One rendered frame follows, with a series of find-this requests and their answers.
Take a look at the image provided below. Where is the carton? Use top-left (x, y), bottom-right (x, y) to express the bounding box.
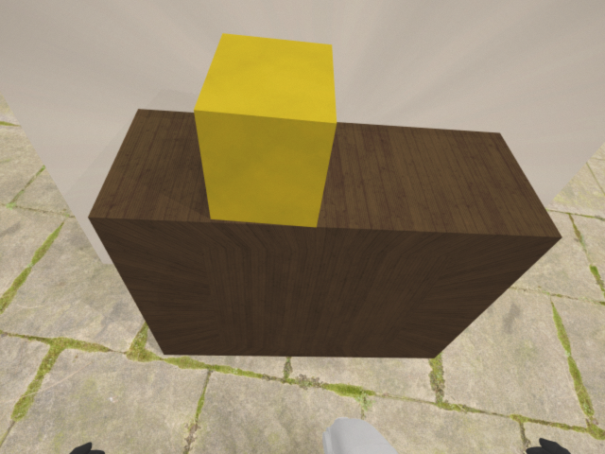
top-left (194, 33), bottom-right (337, 227)

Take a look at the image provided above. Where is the robot right thigh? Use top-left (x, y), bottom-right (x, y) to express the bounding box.
top-left (322, 418), bottom-right (398, 454)

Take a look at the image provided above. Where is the pedestal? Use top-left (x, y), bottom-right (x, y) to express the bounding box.
top-left (88, 109), bottom-right (562, 358)

